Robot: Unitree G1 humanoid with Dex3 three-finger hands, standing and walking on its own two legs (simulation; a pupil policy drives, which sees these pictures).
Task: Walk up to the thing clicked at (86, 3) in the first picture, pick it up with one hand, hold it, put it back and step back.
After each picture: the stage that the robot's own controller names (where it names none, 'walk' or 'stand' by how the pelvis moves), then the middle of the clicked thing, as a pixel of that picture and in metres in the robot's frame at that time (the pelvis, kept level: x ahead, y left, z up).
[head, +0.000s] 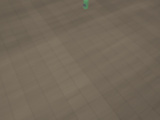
stand; (85, 4) +2.07 -0.09 -0.72
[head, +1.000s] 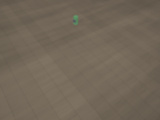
walk; (75, 20) +1.96 +0.00 -0.72
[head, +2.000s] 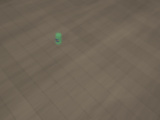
walk; (58, 38) +1.30 +0.15 -0.72
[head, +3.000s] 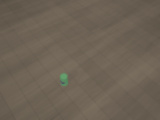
walk; (64, 79) +0.77 +0.14 -0.72
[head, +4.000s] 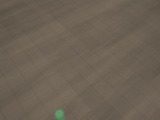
walk; (60, 116) +0.45 +0.16 -0.71
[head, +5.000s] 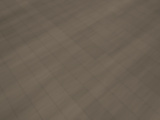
stand; out of the picture +0.30 +0.17 -0.71
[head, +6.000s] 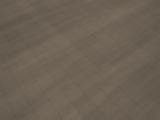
stand; out of the picture +0.28 +0.16 -0.72
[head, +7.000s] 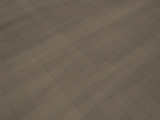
stand; out of the picture +0.30 +0.16 -0.73
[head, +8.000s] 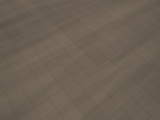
stand; out of the picture +0.29 +0.16 -0.73
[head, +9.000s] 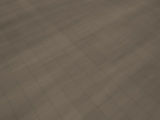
stand; out of the picture +0.28 +0.16 -0.73
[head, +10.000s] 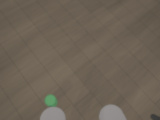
go down; (51, 101) +0.32 +0.16 -0.54
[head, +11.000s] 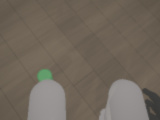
go down; (45, 78) +0.38 +0.18 -0.33
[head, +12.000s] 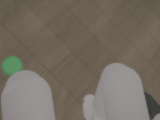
close in; (13, 68) +0.37 +0.20 -0.25
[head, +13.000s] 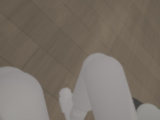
close; out of the picture +0.37 +0.21 -0.22
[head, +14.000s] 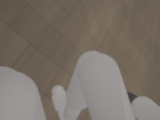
close; out of the picture +0.37 +0.22 -0.22
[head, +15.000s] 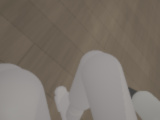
lift; out of the picture +0.36 +0.21 -0.21
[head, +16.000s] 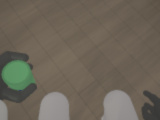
lift; (21, 80) +0.31 +0.20 +0.00
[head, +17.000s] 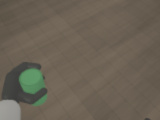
hold; (34, 87) +0.31 +0.17 +0.02
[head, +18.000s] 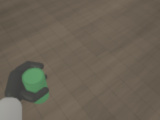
hold; (36, 86) +0.32 +0.17 +0.02
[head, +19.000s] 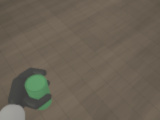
crouch; (39, 92) +0.30 +0.16 -0.01
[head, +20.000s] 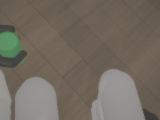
lower; (11, 50) +0.43 +0.20 -0.08
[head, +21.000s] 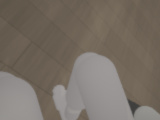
lower; out of the picture +0.40 +0.24 -0.22
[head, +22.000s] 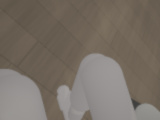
lower; out of the picture +0.39 +0.26 -0.21
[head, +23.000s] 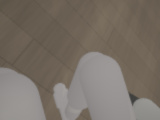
lower; out of the picture +0.37 +0.24 -0.22
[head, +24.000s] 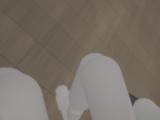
lower; out of the picture +0.37 +0.23 -0.22
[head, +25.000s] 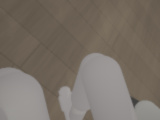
open; out of the picture +0.37 +0.22 -0.21
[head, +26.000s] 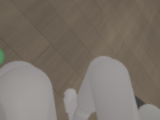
stand; out of the picture +0.37 +0.20 -0.23
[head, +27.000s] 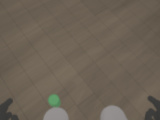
stand; (54, 101) +0.34 +0.16 -0.54
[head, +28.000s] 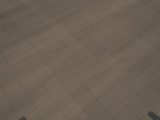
stand; out of the picture +0.31 +0.15 -0.66
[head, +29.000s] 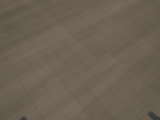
stand; out of the picture +0.31 +0.16 -0.67
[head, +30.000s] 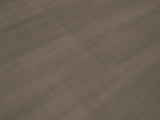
stand; out of the picture +0.34 +0.14 -0.72
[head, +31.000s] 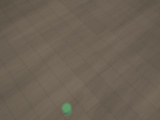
walk; (67, 109) +0.36 +0.11 -0.70
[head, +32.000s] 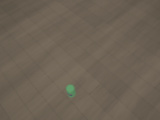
walk; (70, 91) +0.55 +0.15 -0.71
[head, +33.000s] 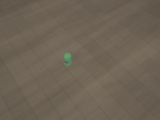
walk; (67, 59) +0.92 +0.13 -0.70
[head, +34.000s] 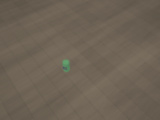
stand; (66, 65) +0.94 +0.16 -0.71
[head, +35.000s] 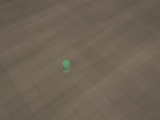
stand; (66, 66) +0.95 +0.16 -0.73
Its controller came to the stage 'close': yes
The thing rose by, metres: 0.73
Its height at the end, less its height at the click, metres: +0.00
